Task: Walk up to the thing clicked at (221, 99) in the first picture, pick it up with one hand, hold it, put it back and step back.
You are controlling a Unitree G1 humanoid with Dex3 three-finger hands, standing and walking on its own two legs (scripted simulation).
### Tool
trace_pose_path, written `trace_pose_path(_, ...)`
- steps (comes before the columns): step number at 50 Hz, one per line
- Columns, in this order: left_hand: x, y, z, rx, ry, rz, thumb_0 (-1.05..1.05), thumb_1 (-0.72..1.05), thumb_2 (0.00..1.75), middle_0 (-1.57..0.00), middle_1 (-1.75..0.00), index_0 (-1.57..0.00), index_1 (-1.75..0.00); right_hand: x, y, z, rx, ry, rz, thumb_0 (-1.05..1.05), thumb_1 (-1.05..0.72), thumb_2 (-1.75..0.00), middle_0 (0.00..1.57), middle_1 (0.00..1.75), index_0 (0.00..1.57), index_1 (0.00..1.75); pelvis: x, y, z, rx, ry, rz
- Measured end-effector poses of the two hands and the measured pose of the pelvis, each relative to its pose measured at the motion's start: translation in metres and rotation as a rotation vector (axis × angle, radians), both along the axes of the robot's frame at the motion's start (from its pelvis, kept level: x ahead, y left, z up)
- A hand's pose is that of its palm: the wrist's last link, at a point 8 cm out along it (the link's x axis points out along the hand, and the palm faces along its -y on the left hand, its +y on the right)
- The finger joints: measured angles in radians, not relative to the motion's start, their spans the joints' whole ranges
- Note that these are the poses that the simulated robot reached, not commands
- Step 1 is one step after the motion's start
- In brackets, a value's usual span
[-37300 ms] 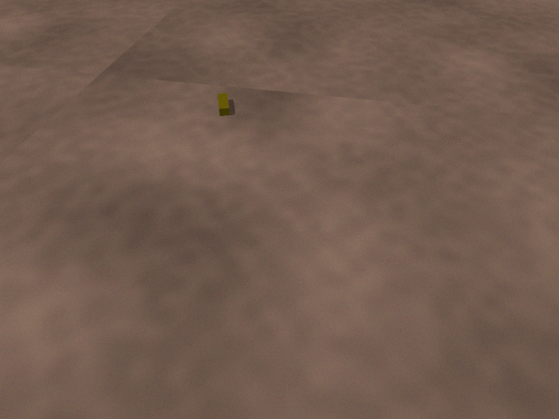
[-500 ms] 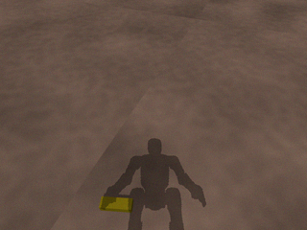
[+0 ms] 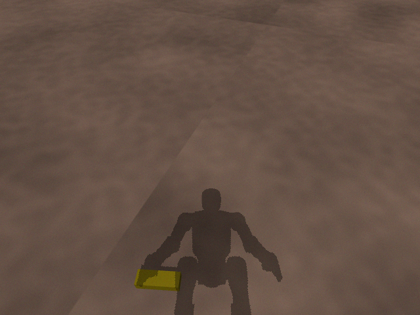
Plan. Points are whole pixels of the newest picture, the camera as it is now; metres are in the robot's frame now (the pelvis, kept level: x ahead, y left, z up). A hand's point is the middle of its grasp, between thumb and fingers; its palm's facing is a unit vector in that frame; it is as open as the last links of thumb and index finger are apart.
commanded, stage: stand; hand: left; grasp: from above
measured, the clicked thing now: (158, 280) +0.43 +0.25 -0.76
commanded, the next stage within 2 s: step back in 0.42 s
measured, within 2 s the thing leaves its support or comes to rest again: neither
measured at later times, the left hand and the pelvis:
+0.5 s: hand out of the picture +0.07 +0.25 -0.16, palm faces +0.03 -0.94 -0.34, open 7.3 cm; pelvis -0.01 +0.00 +0.00, yaw +0 degrees
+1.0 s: hand out of the picture +0.03 +0.31 -0.18, palm faces -0.09 -0.93 -0.36, open 7.3 cm; pelvis -0.10 +0.05 -0.02, yaw -4 degrees
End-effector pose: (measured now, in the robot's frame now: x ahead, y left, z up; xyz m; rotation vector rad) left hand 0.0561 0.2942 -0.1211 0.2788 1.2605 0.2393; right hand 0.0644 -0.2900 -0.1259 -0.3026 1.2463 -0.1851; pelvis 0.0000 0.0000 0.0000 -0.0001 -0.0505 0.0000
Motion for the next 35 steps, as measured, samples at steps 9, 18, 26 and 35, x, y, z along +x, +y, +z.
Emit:
trace_pose_path(9, 0.001, -0.002, 0.000, -0.003, 0.008, -0.003, 0.01, 0.91, 0.90, -0.20, -0.30, -0.21, -0.30, -0.001, -0.003, 0.000, -0.004, 0.009, -0.002, 0.01, -0.90, -0.90, 0.21, 0.30, 0.20, 0.30, 0.002, -0.001, 0.000, 0.001, 0.003, -0.003)
trace_pose_path(18, 0.005, -0.002, 0.001, 0.000, 0.002, -0.011, 0.01, 0.91, 0.90, -0.20, -0.30, -0.21, -0.30, 0.002, -0.004, 0.000, -0.004, 0.004, -0.002, 0.01, -0.90, -0.90, 0.21, 0.30, 0.20, 0.30, 0.003, -0.002, 0.000, 0.002, 0.005, -0.006)
trace_pose_path(26, 0.011, 0.007, -0.001, 0.014, -0.030, -0.001, 0.01, 0.91, 0.90, -0.20, -0.30, -0.21, -0.30, 0.005, -0.010, -0.001, -0.012, -0.014, -0.018, 0.01, -0.90, -0.90, 0.21, 0.30, 0.20, 0.30, -0.010, 0.001, -0.006, -0.007, 0.011, -0.001)
trace_pose_path(35, 0.031, 0.051, -0.020, 0.040, -0.110, -0.072, 0.01, 0.90, 0.90, -0.20, -0.30, -0.21, -0.30, -0.027, -0.002, 0.001, -0.107, -0.008, -0.017, 0.01, -0.90, -0.90, 0.21, 0.30, 0.20, 0.30, -0.040, 0.037, -0.028, -0.011, 0.026, 0.008)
